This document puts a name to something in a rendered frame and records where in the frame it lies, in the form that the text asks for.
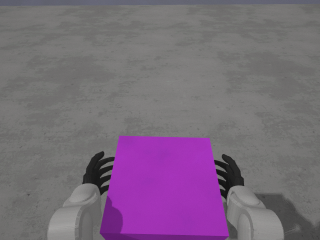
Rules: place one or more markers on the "carton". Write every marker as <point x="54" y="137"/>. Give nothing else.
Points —
<point x="164" y="188"/>

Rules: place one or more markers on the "robot left forearm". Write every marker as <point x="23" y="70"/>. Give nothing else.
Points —
<point x="79" y="214"/>

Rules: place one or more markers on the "robot left hand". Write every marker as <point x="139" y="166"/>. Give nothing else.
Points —
<point x="93" y="172"/>

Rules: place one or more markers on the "robot right hand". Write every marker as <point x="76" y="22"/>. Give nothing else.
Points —
<point x="233" y="176"/>

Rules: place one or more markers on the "robot right forearm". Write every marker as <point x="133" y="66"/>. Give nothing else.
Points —
<point x="250" y="217"/>

